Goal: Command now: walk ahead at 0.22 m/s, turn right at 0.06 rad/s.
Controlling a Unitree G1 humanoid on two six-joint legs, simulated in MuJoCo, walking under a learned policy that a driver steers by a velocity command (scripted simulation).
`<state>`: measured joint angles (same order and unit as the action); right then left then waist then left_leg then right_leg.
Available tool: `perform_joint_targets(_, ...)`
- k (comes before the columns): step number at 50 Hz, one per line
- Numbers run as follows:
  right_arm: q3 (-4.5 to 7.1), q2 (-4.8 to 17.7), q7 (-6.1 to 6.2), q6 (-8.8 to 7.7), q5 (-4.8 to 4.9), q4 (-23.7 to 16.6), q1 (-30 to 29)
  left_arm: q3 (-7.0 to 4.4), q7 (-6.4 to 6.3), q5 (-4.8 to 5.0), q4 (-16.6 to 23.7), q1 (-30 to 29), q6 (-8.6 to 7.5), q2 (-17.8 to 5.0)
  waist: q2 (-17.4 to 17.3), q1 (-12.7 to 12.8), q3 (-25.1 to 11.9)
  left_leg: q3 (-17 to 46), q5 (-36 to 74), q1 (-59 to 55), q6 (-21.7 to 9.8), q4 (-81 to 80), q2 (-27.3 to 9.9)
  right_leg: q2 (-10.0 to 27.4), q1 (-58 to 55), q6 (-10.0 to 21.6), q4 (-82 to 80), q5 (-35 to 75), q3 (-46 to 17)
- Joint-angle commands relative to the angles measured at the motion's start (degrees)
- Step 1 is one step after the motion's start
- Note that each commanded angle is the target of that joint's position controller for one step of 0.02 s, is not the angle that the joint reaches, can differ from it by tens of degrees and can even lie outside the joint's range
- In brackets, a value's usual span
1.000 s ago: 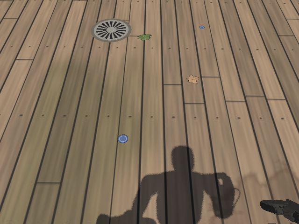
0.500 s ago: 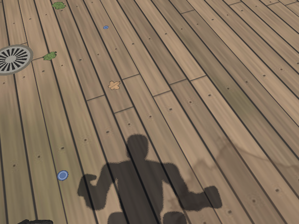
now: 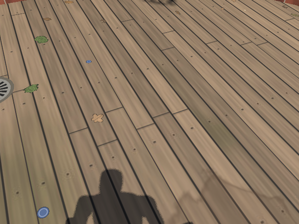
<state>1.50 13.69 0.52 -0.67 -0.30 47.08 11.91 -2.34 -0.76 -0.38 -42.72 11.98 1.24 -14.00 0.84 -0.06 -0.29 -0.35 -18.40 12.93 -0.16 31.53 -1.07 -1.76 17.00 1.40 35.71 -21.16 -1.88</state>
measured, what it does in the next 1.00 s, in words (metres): walks ahead, turning left: left foot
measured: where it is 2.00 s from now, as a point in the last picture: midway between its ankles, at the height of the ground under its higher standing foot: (93, 154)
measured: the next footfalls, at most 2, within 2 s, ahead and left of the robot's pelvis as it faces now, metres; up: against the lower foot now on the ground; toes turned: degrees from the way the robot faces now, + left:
left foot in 0.62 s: +0.42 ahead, +0.12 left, +0.00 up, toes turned +10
right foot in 1.10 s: +0.74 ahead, +0.00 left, +0.00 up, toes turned +29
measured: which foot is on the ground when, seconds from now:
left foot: down 0.00-0.14, up 0.16-0.60, down 0.62-1.00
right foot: down 0.00-0.60, up 0.62-1.00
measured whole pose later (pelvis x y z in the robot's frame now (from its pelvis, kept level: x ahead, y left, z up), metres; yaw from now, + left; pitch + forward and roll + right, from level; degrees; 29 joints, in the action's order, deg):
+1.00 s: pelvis +0.47 +0.05 +0.01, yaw +21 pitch +2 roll +1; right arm 4.0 16.3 0.3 -2.5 1.6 43.3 19.0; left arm -2.0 -0.1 -0.3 -37.9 2.9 -6.1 -16.1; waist 1.8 -5.1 1.5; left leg 9.4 -15.6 7.8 -4.9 22.1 7.8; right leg 3.5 36.0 -3.9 32.6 2.9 -6.9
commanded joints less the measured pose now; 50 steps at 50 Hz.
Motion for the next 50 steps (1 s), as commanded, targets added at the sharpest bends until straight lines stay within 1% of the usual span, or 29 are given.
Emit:
perform_joint_targets(1,3.38,12.54,1.30,-0.80,0.93,-1.86,2.50,-2.07,0.34,1.23,4.90,-5.22,-2.99,-5.19,-11.84,-2.31,7.12,24.45,-25.95,1.10,-11.85,-21.15,-17.65,1.75,11.12,1.05,7.62,-4.15,2.16)
perform_joint_targets(3,3.41,12.03,1.17,-1.06,1.47,-2.14,1.15,-2.08,1.03,1.71,4.25,-4.02,-4.19,-4.40,-10.71,-1.27,6.92,21.81,-20.25,-0.02,-11.40,-20.73,-16.83,2.96,9.77,2.40,3.71,-6.42,2.21)
perform_joint_targets(5,3.31,11.33,0.62,-0.84,2.42,-2.90,-2.91,-2.49,1.54,1.44,0.92,1.66,-4.94,-4.06,-9.06,2.30,4.75,13.62,-13.25,5.84,-8.84,-17.54,-11.73,0.48,-5.01,3.06,-7.82,4.40,5.64)
perform_joint_targets(6,3.01,9.97,0.43,-0.91,2.11,-2.90,-3.06,-3.06,1.60,1.03,-1.23,5.55,-4.93,-4.79,-7.56,3.58,2.79,10.37,-9.53,8.41,-7.57,-13.24,-9.30,-0.29,-11.85,2.60,-8.80,7.60,5.39)
perform_joint_targets(7,2.10,7.02,0.13,-1.30,1.57,-3.45,-4.17,-3.75,1.41,1.06,-2.54,10.67,-4.99,-6.73,-2.52,5.37,0.92,5.82,-5.32,12.47,-5.17,-3.70,-6.05,4.42,-17.87,3.90,-12.21,4.60,-1.89)
perform_joint_targets(8,1.11,3.45,-0.02,-2.24,1.09,-5.84,-5.10,-5.18,1.16,1.00,-2.96,15.75,-5.15,-12.78,13.36,5.90,-0.75,-2.67,-5.33,24.18,-0.54,15.31,1.66,16.15,-25.26,10.22,-20.75,-5.47,-23.73)
perform_joint_targets(9,1.98,7.10,0.21,-3.26,1.84,-7.07,-7.31,-4.83,1.59,0.60,-2.67,17.22,-5.89,-12.62,14.05,7.24,0.86,2.38,-14.23,32.35,-0.51,27.38,2.28,23.05,-25.13,16.64,-25.68,-8.07,-37.92)
perform_joint_targets(10,2.72,8.81,-0.15,-3.99,2.80,-6.59,-6.00,-3.81,1.38,0.57,-2.18,14.35,-6.62,-10.00,8.43,4.87,3.40,5.16,-11.28,36.79,-1.75,33.50,-1.00,22.91,-25.28,16.42,-24.82,-8.25,-34.70)
perform_joint_targets(11,2.58,8.31,-0.60,-4.50,2.88,-5.63,-5.15,-3.34,1.27,0.48,-1.59,12.76,-7.09,-8.56,5.89,3.98,3.57,5.31,-5.85,37.89,-3.04,34.32,-2.80,20.46,-25.29,14.39,-24.80,-6.57,-29.15)
perform_joint_targets(12,2.64,7.98,-0.92,-4.92,2.28,-5.26,-5.51,-3.15,1.24,0.51,-1.47,11.47,-7.14,-8.48,3.87,3.42,4.10,4.80,-1.24,38.49,-3.54,32.69,-4.12,18.87,-24.87,12.61,-25.50,-2.12,-24.68)
perform_joint_targets(13,2.86,7.99,-1.28,-5.02,1.74,-5.15,-6.36,-2.67,1.18,0.45,-1.52,10.81,-6.97,-7.59,3.46,3.00,4.38,4.57,2.31,37.43,-3.46,30.24,-5.27,17.41,-24.02,11.03,-26.04,4.75,-20.46)
perform_joint_targets(14,2.76,7.23,-1.89,-4.82,1.83,-4.86,-6.33,-2.26,1.06,0.21,-1.71,10.98,-6.66,-6.54,4.04,2.75,3.81,3.79,4.93,35.62,-3.07,28.39,-5.52,16.01,-23.29,9.80,-26.59,10.70,-16.06)
perform_joint_targets(16,2.23,5.39,-2.70,-4.10,1.88,-4.71,-6.98,-2.27,0.68,0.22,-2.28,12.20,-6.41,-6.75,4.09,3.18,3.27,1.98,9.09,34.20,-1.59,24.69,-4.95,14.45,-22.31,9.09,-27.15,20.14,-9.18)
perform_joint_targets(20,1.09,3.19,-3.17,-3.48,1.89,-7.47,-13.36,-2.41,-0.11,-0.17,-3.30,12.63,-6.34,-8.49,3.49,4.61,5.37,0.32,19.12,28.58,0.06,10.99,-2.91,12.79,-16.17,7.90,-29.56,22.78,0.10)
perform_joint_targets(25,0.91,4.04,-4.37,-3.64,2.05,-10.62,-18.76,-2.59,-0.16,0.63,-5.57,14.11,-6.33,-9.19,3.09,5.03,8.05,-1.44,22.04,24.71,-2.69,1.89,-1.08,15.53,-18.74,6.92,-29.38,27.56,5.42)
perform_joint_targets(28,2.15,6.59,-5.01,-3.65,1.70,-11.15,-15.53,-3.24,-0.78,0.54,-5.27,12.43,-5.37,-11.30,5.48,1.43,3.25,-5.06,15.12,18.44,-6.16,1.96,2.93,16.43,-24.76,4.77,-18.86,57.36,8.57)
perform_joint_targets(29,3.25,8.51,-4.93,-3.38,1.78,-9.97,-9.83,-3.46,-1.22,0.28,-4.95,11.89,-4.68,-12.03,6.65,-1.69,-0.63,-6.20,12.68,12.16,-7.46,2.50,4.99,16.08,-25.42,3.88,-10.63,66.34,9.65)
perform_joint_targets(30,4.80,11.08,-4.43,-3.04,1.95,-7.66,-0.64,-3.44,-1.60,0.28,-4.42,10.88,-4.13,-12.27,5.76,-6.55,-5.58,-6.13,14.14,-0.69,-9.38,0.56,6.69,14.61,-20.55,2.32,1.61,68.01,11.00)
perform_joint_targets(31,6.27,14.75,-3.28,-2.35,1.85,-6.07,8.66,-2.96,-1.96,-0.27,-3.02,11.11,-4.36,-11.74,0.67,-10.21,-11.05,5.36,12.06,-19.00,-12.26,0.45,0.24,12.57,-5.71,0.39,18.53,51.86,10.53)
perform_joint_targets(32,6.69,18.98,-3.11,-2.66,1.97,-6.45,8.71,0.05,-0.38,-1.32,-0.82,18.34,-5.92,-2.27,-14.97,-2.81,-18.66,40.09,-1.35,-38.65,-24.25,-4.93,-16.33,-0.08,19.63,-3.31,41.00,-7.58,5.52)
perform_joint_targets(33,5.57,14.06,-2.69,-2.67,1.66,-6.50,10.59,-0.95,0.55,0.83,-0.39,11.65,-8.45,-7.78,-9.28,-7.48,-22.28,49.43,-8.71,-39.15,-23.83,-13.83,-17.09,-0.40,25.40,-1.96,47.28,-10.11,-5.76)
perform_joint_targets(34,5.07,12.29,-2.41,-3.02,1.18,-6.29,7.75,-1.67,0.88,2.96,2.08,5.58,-9.66,-10.33,-7.72,-7.28,-12.54,40.54,-5.28,-32.04,-20.53,-15.61,-15.39,2.64,29.60,-0.76,45.99,-4.86,-5.47)
perform_joint_targets(35,4.73,11.37,-2.31,-3.39,1.26,-7.25,3.62,-1.36,0.45,2.42,2.92,3.35,-10.39,-9.93,-1.61,-4.61,-7.26,33.89,1.29,-21.97,-18.84,-16.37,-12.99,5.19,27.38,-0.23,41.01,0.12,-4.91)
perform_joint_targets(36,4.39,10.22,-2.31,-3.64,0.92,-8.18,0.09,-1.72,-0.07,0.96,2.71,2.72,-10.40,-9.84,0.68,-2.05,-3.81,28.90,8.35,-13.35,-17.85,-17.12,-10.73,6.74,23.88,-0.68,36.41,2.16,-4.45)
perform_joint_targets(37,4.02,9.28,-2.15,-3.84,0.10,-9.11,-1.76,-2.08,-0.19,0.26,2.77,4.10,-9.75,-9.99,-0.58,0.35,-3.00,25.81,13.00,-7.62,-17.74,-18.36,-9.04,7.97,19.66,-1.04,34.39,3.40,-4.98)
perform_joint_targets(39,4.01,8.80,-1.91,-3.94,0.67,-9.56,-2.55,-2.08,-0.26,-0.44,3.26,5.49,-8.28,-8.90,-2.15,2.13,-1.73,22.57,16.68,-1.33,-18.31,-20.21,-7.60,8.83,17.20,-2.66,29.79,3.86,-4.03)
perform_joint_targets(42,4.55,10.80,-0.93,-3.96,0.99,-8.92,-0.08,-1.41,-0.57,-1.12,5.68,0.31,-7.15,-6.92,-2.47,1.06,0.82,17.64,19.66,5.46,-17.40,-21.01,-5.22,8.16,17.43,-5.20,19.68,11.07,-1.84)
perform_joint_targets(46,4.90,11.90,-0.06,-2.98,1.75,-7.71,4.59,-0.43,0.06,-0.57,8.13,-9.53,-7.80,-4.94,-3.61,-3.36,0.80,15.07,14.82,7.08,-13.18,-18.50,-1.66,3.97,11.58,-5.72,0.92,26.67,-0.83)
perform_joint_targets(50,4.81,11.48,0.30,-2.01,2.25,-6.64,8.36,-1.15,1.11,0.67,9.72,-13.56,-8.55,-7.44,-5.15,-4.45,-0.09,21.65,10.44,-0.52,-12.14,-12.73,-4.14,2.22,10.43,-5.03,-6.37,24.41,-3.23)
